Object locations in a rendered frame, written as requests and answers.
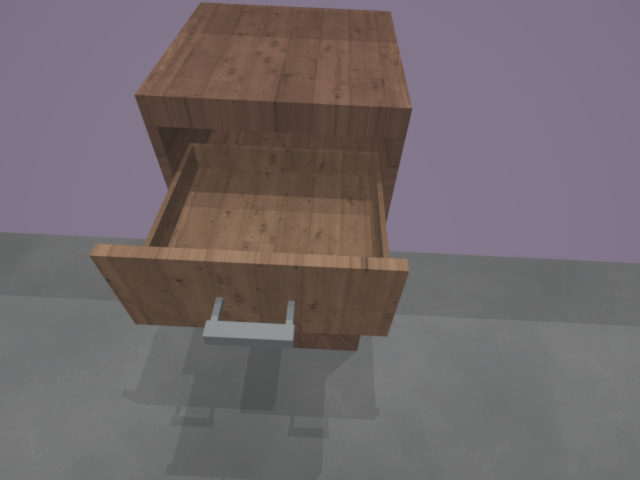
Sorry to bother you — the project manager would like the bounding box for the handle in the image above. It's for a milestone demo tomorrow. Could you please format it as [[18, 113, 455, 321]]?
[[202, 297, 295, 349]]

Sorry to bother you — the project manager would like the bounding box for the cabinet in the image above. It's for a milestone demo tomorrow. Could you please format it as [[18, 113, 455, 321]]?
[[135, 2, 412, 351]]

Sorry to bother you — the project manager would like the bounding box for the drawer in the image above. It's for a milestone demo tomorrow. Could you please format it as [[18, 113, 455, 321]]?
[[89, 143, 409, 337]]

